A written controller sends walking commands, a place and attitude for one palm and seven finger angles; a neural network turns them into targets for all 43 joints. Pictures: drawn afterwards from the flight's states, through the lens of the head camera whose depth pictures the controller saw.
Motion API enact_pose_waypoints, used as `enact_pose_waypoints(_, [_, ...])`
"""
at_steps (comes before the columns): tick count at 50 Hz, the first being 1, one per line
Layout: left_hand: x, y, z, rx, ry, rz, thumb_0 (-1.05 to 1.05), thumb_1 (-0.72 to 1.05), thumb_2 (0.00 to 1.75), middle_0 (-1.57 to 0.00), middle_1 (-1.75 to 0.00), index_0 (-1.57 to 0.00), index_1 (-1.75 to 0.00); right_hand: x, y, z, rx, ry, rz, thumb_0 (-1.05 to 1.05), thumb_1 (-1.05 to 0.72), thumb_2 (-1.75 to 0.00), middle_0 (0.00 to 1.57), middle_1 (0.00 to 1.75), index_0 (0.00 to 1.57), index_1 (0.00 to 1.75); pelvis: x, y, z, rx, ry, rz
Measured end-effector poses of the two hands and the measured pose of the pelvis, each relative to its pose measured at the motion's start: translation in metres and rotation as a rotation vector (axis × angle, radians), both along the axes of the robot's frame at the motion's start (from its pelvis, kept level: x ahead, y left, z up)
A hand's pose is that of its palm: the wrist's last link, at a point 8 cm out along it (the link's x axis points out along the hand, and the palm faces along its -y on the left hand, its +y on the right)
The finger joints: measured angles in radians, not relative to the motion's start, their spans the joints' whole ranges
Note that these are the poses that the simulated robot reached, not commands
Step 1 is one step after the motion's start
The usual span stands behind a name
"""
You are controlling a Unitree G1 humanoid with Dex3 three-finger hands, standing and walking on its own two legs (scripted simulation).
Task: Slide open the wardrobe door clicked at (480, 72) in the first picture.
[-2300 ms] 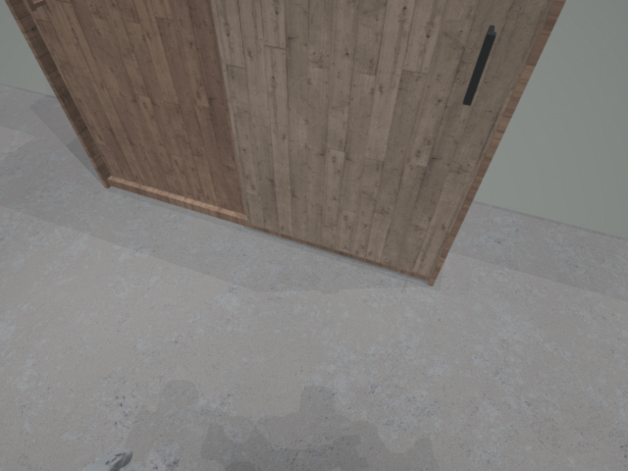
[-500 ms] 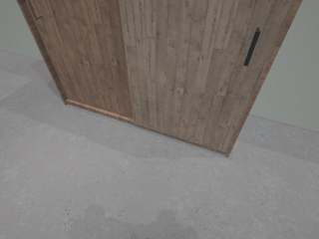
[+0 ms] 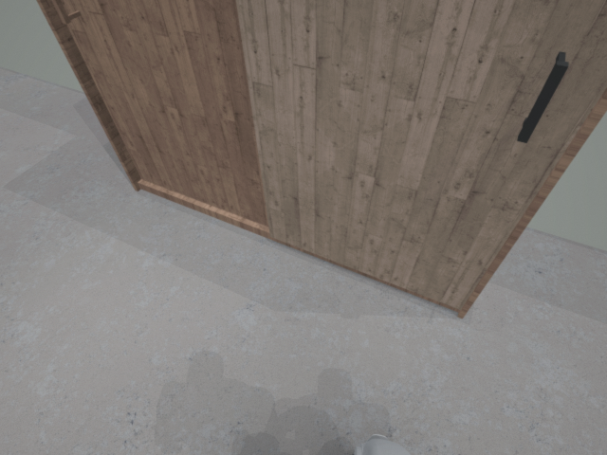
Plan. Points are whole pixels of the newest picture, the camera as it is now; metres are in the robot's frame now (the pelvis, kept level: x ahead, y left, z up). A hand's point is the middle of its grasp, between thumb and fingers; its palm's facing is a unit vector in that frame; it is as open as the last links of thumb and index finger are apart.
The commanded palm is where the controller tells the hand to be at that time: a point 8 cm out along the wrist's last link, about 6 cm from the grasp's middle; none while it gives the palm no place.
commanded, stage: turn to face it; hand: right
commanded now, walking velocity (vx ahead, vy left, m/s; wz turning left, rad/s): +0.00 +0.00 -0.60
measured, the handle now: (541, 99) +0.70 -0.40 +0.10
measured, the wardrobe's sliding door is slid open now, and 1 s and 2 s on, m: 0.00 0.00 0.00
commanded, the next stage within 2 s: take the last steps up to it in 0.62 s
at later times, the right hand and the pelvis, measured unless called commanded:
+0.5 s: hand out of the picture +0.13 -0.23 -0.15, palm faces +0.24 +0.94 -0.25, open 7.4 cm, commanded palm none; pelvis +0.07 -0.01 +0.00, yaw -12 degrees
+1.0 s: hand out of the picture +0.01 -0.23 -0.17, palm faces +0.40 +0.90 -0.18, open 7.4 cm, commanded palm none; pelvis +0.10 -0.06 +0.01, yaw -21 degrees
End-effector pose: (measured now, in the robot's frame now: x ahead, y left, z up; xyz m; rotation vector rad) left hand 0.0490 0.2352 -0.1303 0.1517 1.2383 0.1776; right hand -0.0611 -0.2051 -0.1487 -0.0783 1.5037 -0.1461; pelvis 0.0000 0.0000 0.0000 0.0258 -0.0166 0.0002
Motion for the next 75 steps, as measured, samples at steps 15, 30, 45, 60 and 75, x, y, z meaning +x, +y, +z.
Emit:
enact_pose_waypoints(15, [0.089, -0.038, 0.005, 0.021, -0.002, -0.146, 0.0, 0.92, 0.9, -0.2, -0.3, -0.2, -0.29, 0.157, -0.073, 0.013, -0.093, -0.306, -0.072, 0.01, -0.91, -0.9, 0.2, 0.3, 0.19, 0.3, 0.05, -0.032, 0.002, 0.01, 0.025, -0.13])
enact_pose_waypoints(30, [0.139, -0.013, -0.006, -0.011, 0.037, -0.241, 0.01, 0.9, 0.9, -0.2, -0.3, -0.2, -0.29, 0.146, -0.053, 0.033, -0.181, -0.3, -0.177, 0.01, -0.9, -0.9, 0.2, 0.3, 0.2, 0.3, 0.081, -0.005, 0.004, -0.018, 0.031, -0.269])
enact_pose_waypoints(45, [0.207, -0.084, 0.006, 0.037, -0.044, -0.452, 0.01, 0.9, 0.9, -0.2, -0.3, -0.2, -0.29, 0.04, -0.057, -0.003, -0.076, -0.055, -0.37, 0.01, -0.9, -0.89, 0.2, 0.3, 0.2, 0.3, 0.09, -0.046, -0.004, -0.022, 0.022, -0.359])
enact_pose_waypoints(60, [0.152, -0.081, 0.006, 0.035, 0.184, -0.323, 0.0, 0.91, 0.9, -0.2, -0.3, -0.2, -0.29, 0.161, -0.101, 0.017, -0.073, -0.187, -0.307, 0.01, -0.91, -0.9, 0.2, 0.3, 0.19, 0.3, 0.152, -0.074, 0.012, -0.023, 0.009, -0.371])
enact_pose_waypoints(75, [0.273, -0.103, -0.004, -0.001, 0.165, -0.337, 0.01, 0.91, 0.9, -0.2, -0.3, -0.2, -0.29, 0.256, -0.101, 0.014, -0.109, -0.224, -0.343, 0.0, -0.93, -0.89, 0.2, 0.3, 0.2, 0.3, 0.252, -0.082, 0.007, 0.006, 0.006, -0.396])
